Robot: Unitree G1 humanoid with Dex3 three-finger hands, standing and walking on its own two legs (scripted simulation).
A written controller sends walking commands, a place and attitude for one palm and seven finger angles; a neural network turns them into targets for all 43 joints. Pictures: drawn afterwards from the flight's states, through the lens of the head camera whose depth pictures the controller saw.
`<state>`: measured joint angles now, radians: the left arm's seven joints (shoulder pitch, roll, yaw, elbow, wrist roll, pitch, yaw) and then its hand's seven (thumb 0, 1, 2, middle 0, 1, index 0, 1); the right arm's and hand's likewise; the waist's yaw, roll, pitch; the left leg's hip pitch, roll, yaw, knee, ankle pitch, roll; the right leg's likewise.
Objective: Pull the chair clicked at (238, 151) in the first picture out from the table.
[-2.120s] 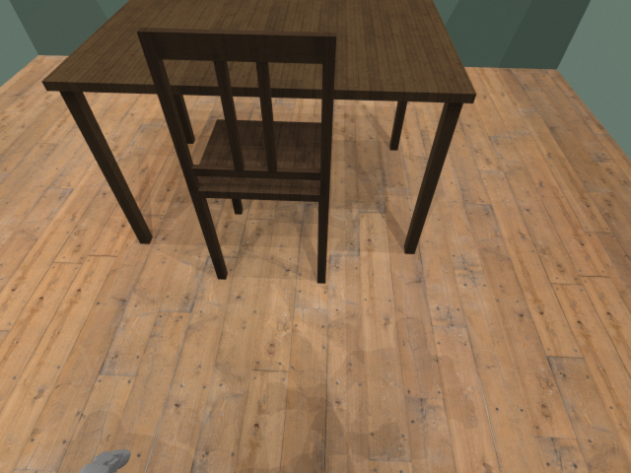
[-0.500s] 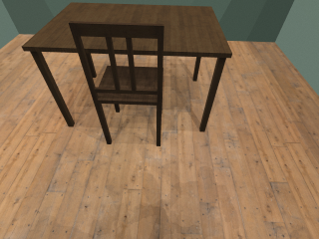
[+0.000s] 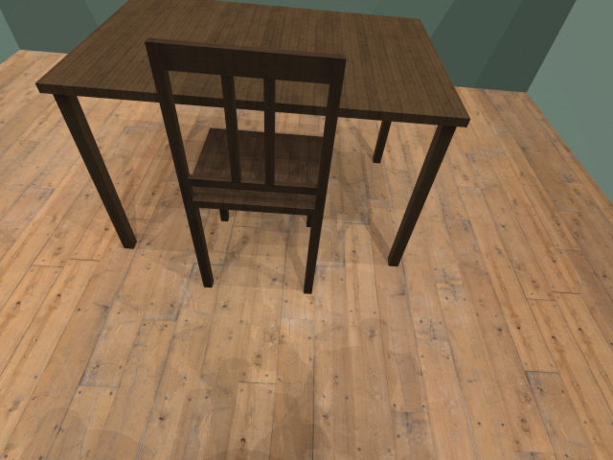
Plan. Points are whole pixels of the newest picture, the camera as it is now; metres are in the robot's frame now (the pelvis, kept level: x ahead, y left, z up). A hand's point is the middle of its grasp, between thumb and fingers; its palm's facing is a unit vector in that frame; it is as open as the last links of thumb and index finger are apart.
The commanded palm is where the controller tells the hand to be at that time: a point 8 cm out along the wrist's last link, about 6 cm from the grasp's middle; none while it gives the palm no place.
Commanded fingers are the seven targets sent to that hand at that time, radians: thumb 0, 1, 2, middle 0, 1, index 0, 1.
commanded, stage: take the last steps up to it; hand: left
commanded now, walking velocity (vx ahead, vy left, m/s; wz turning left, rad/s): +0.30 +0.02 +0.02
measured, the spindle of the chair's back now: (232, 133) +0.85 +0.23 -0.07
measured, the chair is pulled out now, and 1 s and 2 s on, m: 0.00 0.00 0.00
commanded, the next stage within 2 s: come to a stop and stand still in 0.94 s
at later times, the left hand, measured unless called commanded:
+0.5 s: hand (227, 366) +0.30 +0.14 -0.17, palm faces +0.03 -0.99 -0.17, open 7.3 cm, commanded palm none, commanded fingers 0.00 0.90 0.90 -0.20 -0.30 -0.20 -0.30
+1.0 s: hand (212, 405) +0.24 +0.16 -0.17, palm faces +0.19 -0.97 -0.15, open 7.3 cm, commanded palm none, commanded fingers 0.00 0.90 0.90 -0.20 -0.30 -0.20 -0.30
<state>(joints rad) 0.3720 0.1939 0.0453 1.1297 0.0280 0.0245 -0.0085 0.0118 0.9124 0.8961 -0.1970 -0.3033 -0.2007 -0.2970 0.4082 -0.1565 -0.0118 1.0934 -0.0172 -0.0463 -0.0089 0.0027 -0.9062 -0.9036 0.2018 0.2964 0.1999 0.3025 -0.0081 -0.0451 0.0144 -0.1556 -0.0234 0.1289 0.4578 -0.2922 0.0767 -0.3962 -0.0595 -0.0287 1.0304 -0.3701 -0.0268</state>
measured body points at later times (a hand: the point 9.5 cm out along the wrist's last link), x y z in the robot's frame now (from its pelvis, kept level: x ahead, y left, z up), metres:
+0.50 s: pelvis +0.18 -0.02 -0.02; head +0.20 -0.03 +0.43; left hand +0.30 +0.20 -0.16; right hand +0.05 -0.20 -0.18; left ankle +0.00 +0.07 -0.68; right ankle +0.27 -0.08 -0.74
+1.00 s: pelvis +0.34 +0.01 -0.01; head +0.36 +0.02 +0.44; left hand +0.23 +0.21 -0.16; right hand +0.46 -0.20 -0.15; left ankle +0.38 +0.11 -0.74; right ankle +0.27 -0.08 -0.74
